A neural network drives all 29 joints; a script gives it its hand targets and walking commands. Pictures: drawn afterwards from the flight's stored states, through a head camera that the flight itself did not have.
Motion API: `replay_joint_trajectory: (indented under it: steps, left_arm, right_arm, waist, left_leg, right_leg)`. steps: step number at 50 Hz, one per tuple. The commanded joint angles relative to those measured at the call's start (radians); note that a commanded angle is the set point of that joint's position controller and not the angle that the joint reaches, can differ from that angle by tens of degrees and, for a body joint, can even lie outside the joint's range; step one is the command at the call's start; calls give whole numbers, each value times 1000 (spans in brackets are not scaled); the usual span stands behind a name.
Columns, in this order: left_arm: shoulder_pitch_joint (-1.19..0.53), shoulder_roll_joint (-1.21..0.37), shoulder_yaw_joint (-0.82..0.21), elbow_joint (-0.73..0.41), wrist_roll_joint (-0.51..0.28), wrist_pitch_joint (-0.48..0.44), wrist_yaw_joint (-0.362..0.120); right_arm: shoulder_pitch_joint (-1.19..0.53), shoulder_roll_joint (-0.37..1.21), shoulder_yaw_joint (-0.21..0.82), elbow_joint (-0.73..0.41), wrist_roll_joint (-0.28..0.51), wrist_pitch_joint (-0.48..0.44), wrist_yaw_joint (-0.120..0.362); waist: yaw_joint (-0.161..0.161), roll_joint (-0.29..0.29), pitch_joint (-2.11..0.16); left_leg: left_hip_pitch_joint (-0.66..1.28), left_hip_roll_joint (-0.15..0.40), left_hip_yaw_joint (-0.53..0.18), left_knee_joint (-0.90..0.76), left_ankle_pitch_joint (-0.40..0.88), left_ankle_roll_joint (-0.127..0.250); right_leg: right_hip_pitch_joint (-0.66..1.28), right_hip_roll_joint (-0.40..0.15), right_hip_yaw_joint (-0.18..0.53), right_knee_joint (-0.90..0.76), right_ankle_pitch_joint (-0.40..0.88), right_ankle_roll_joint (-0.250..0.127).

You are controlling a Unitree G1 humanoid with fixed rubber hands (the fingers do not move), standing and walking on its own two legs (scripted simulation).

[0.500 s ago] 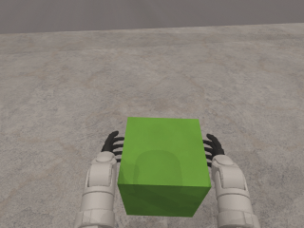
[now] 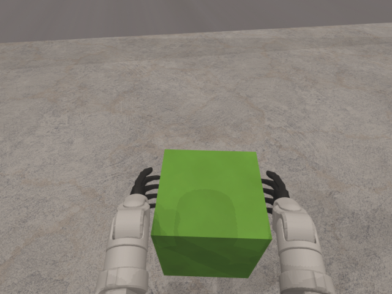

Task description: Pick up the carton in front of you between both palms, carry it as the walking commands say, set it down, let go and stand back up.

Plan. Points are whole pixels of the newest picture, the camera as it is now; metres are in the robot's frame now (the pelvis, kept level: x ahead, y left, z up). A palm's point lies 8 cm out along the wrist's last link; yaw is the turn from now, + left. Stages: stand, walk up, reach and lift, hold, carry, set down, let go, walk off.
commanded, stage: set down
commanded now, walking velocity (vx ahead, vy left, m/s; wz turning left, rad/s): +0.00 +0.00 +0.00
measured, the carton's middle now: (208, 216) +0.31 +0.00 -0.04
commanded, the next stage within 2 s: none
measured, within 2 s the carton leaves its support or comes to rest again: neither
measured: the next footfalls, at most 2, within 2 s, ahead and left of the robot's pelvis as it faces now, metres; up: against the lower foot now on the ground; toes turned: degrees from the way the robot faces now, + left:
none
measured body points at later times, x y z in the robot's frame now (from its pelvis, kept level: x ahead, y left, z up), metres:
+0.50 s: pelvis -0.04 -0.01 -0.06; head +0.18 +0.01 +0.34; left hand +0.35 +0.16 -0.15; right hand +0.37 -0.14 -0.14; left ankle +0.04 +0.12 -0.74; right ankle -0.02 -0.13 -0.74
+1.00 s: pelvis -0.07 -0.01 -0.19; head +0.21 +0.02 +0.17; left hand +0.39 +0.17 -0.28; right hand +0.43 -0.14 -0.28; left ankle +0.04 +0.12 -0.74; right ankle -0.02 -0.13 -0.74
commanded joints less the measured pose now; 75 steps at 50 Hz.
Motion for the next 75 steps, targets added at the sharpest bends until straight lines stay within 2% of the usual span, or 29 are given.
replay_joint_trajectory:
  steps: [1, 7, 11, 13, 17, 21, 24, 27, 29, 35, 41, 48, 56, 75]
  left_arm:
    - [-503, -872, -459, 40, -226, -55, -250]
    - [-668, -782, -236, 231, -91, -154, -239]
    - [-647, -677, -83, 307, 16, -245, -209]
    - [-634, -639, -55, 314, 40, -307, -199]
    - [-671, -672, -118, 319, 10, -436, -202]
    - [-752, -766, -254, 303, -57, -541, -200]
    - [-813, -817, -356, 253, -102, -569, -197]
    - [-851, -848, -431, 206, -140, -557, -193]
    - [-864, -864, -444, 202, -147, -532, -195]
    - [-936, -886, -371, 271, -118, -439, -215]
    - [-1039, -874, -308, 318, -105, -406, -206]
    - [-1159, -851, -308, 320, -136, -418, -168]
    - [-1278, -818, -307, 308, -177, -421, -136]
    - [-1531, -654, -188, 341, -216, -434, -134]
  right_arm:
    - [-516, 927, 453, 29, 217, -49, 231]
    - [-673, 864, 249, 211, 81, -146, 204]
    - [-660, 730, 102, 284, -15, -244, 168]
    - [-649, 686, 75, 294, -33, -306, 159]
    - [-688, 705, 136, 301, -7, -436, 161]
    - [-771, 771, 284, 293, 64, -538, 175]
    - [-825, 810, 398, 253, 122, -571, 183]
    - [-880, 816, 476, 204, 168, -564, 192]
    - [-904, 816, 487, 202, 179, -542, 204]
    - [-989, 826, 404, 300, 156, -450, 266]
    - [-1081, 798, 315, 398, 134, -419, 291]
    - [-1181, 753, 292, 446, 155, -433, 272]
    - [-1301, 730, 331, 447, 206, -432, 237]
    - [-1535, 594, 327, 547, 244, -439, 166]
  waist:
    - [8, 16, -192]
    - [17, -1, -120]
    - [20, 15, -128]
    - [19, 21, -170]
    - [6, 19, -344]
    - [12, 24, -613]
    - [21, 35, -852]
    - [19, 37, -1036]
    - [19, 34, -1078]
    - [23, 13, -966]
    - [25, 26, -949]
    - [26, 43, -1069]
    - [47, 18, -1193]
    - [105, -53, -1129]
  left_leg:
    - [237, -58, -28, 17, 139, -5]
    - [83, -64, -15, 95, 30, 13]
    - [-51, -73, -6, 164, 70, 13]
    - [-112, -81, -3, 206, 112, 8]
    - [-183, -95, -2, 308, 219, 1]
    - [-229, -97, -10, 452, 367, -1]
    - [-238, -94, -21, 557, 479, -7]
    - [-243, -92, -21, 641, 531, -20]
    - [-301, -96, -11, 675, 481, -27]
    - [-603, -107, 22, 720, 165, -32]
    - [-742, -112, 37, 812, 70, -37]
    - [-852, -122, 57, 952, 74, -57]
    - [-982, -127, 83, 1105, 92, -67]
    - [-1306, -112, 136, 1384, 25, -75]
  right_leg:
    - [-214, 68, -13, -72, 122, -11]
    - [-324, 63, -17, 1, 23, -12]
    - [-427, 75, -33, 82, 53, -6]
    - [-476, 85, -42, 127, 91, 1]
    - [-559, 106, -60, 231, 188, 14]
    - [-687, 122, -64, 358, 290, 26]
    - [-792, 129, -66, 449, 348, 31]
    - [-913, 136, -84, 522, 331, 35]
    - [-981, 141, -94, 559, 281, 35]
    - [-1145, 147, -116, 649, 63, 27]
    - [-1345, 154, -132, 754, -42, 17]
    - [-1488, 166, -146, 893, -54, 15]
    - [-1544, 175, -155, 1042, -28, 27]
    - [-1633, 170, -154, 1295, -48, 31]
